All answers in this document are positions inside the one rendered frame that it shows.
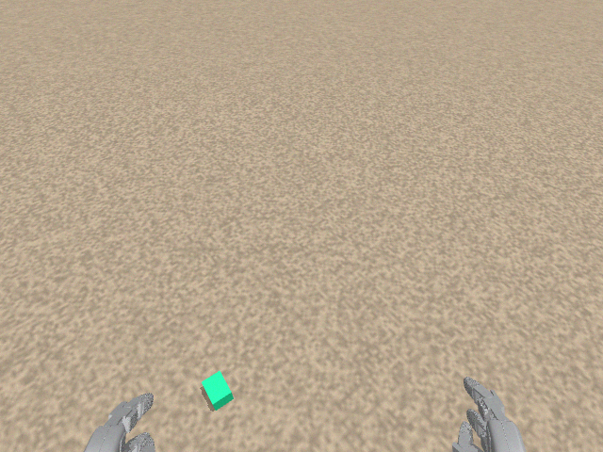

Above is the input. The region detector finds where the left robot hand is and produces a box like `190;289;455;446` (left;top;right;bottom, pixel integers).
84;393;155;452

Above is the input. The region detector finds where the right robot hand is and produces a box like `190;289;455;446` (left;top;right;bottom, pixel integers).
452;377;527;452

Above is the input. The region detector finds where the small box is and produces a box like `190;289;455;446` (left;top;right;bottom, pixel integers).
202;371;234;411

